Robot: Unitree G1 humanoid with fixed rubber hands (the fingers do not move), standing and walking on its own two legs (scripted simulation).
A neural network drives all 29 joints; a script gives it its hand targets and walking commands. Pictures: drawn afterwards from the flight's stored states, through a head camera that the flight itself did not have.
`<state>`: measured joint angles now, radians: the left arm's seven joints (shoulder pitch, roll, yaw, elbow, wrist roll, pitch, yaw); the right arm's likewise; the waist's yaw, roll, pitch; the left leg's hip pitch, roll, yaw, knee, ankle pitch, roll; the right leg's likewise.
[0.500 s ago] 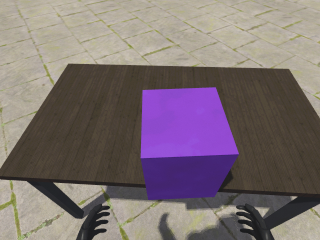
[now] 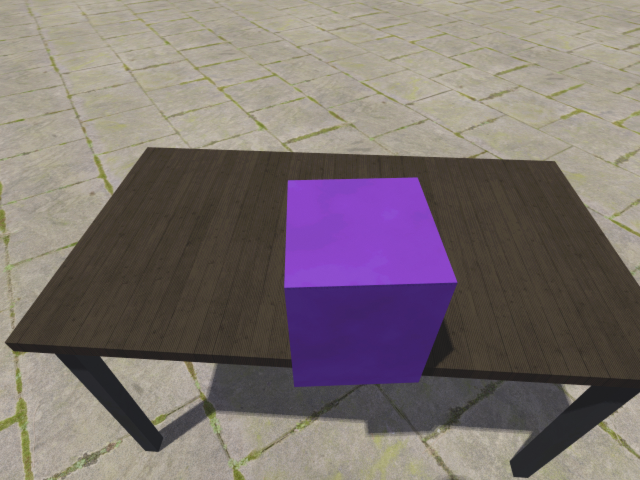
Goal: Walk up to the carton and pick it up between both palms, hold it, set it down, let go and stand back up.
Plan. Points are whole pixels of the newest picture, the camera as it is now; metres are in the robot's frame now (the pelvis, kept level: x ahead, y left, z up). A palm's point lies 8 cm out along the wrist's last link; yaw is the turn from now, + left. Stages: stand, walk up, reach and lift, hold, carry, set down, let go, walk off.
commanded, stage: stand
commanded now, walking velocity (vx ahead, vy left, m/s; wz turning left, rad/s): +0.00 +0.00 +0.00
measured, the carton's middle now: (354, 283) +0.41 -0.03 +0.01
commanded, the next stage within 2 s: none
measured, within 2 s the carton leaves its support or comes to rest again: neither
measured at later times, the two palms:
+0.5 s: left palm out of the picture -0.09 +0.23 -0.13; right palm out of the picture -0.07 -0.25 -0.13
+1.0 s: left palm out of the picture -0.14 +0.19 -0.14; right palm out of the picture -0.11 -0.22 -0.14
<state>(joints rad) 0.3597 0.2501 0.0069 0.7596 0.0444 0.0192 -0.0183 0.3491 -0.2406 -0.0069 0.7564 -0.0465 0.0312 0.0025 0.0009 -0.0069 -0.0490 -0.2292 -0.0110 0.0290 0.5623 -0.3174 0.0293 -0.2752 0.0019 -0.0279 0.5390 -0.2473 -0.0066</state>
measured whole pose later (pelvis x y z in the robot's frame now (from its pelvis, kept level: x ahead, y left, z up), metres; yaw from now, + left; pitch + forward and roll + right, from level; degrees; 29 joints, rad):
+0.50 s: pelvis -0.05 +0.00 +0.01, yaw +0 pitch -2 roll +0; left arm 0.47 0.19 0.01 1.01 0.03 0.01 0.00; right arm 0.46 -0.22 0.00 0.95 -0.02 0.02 -0.01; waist 0.00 0.01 -0.06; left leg -0.24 -0.03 0.02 0.46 -0.23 0.03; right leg -0.28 -0.01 -0.03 0.44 -0.15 -0.01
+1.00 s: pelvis -0.06 -0.01 +0.01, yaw +0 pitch -2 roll +1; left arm 0.44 0.12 -0.01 1.15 0.03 0.01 0.01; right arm 0.44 -0.15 0.02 1.06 -0.01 0.02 -0.02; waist 0.01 0.01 -0.05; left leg -0.27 -0.03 0.03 0.47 -0.24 0.03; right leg -0.32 0.00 -0.01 0.45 -0.16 -0.02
